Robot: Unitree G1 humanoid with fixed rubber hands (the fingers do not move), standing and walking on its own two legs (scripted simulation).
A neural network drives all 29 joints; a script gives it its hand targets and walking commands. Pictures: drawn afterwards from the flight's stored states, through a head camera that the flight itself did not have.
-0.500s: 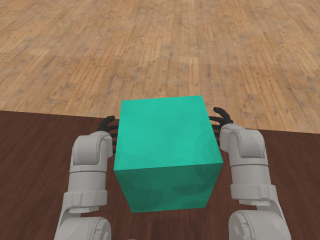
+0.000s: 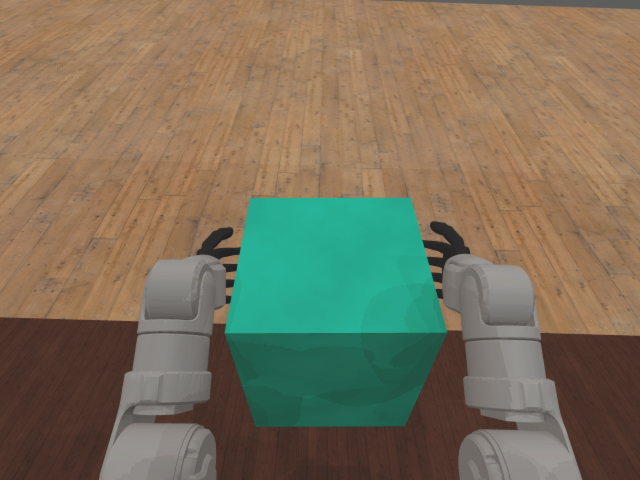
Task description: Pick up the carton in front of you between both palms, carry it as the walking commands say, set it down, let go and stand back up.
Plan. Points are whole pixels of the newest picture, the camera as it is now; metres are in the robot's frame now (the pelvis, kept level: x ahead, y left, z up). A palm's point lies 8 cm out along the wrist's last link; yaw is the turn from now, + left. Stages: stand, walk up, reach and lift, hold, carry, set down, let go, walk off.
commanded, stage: carry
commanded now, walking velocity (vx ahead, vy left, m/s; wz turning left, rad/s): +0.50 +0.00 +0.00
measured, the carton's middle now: (330, 316) +0.34 -0.01 +0.03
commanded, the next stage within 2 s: none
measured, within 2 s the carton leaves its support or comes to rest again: neither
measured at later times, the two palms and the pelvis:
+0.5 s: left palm (232, 187) +0.63 +0.15 +0.03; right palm (387, 167) +0.67 -0.15 +0.04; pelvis +0.30 -0.03 -0.05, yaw +2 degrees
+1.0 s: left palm (238, 133) +0.86 +0.16 +0.00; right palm (366, 129) +0.86 -0.14 +0.02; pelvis +0.51 +0.02 -0.09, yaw +0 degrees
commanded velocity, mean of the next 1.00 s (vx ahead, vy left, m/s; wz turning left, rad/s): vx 0.24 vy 0.00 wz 0.00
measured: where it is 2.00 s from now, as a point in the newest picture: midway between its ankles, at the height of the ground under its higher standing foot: (314, 416)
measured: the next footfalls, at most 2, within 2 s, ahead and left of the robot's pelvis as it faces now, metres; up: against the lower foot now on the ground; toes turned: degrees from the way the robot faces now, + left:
right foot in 0.28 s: +0.34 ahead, -0.08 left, -0.05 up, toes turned +0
left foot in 0.74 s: +0.60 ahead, +0.09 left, -0.09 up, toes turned +3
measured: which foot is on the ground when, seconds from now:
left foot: down 0.00-0.28, up 0.30-0.72, down 0.74-1.00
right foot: up 0.00-0.26, down 0.28-0.74, up 0.76-0.90, down 0.92-1.00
